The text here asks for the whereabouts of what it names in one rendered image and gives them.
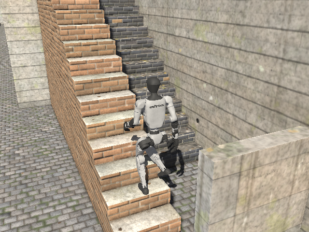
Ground stairs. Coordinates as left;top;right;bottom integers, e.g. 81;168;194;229
37;0;181;232

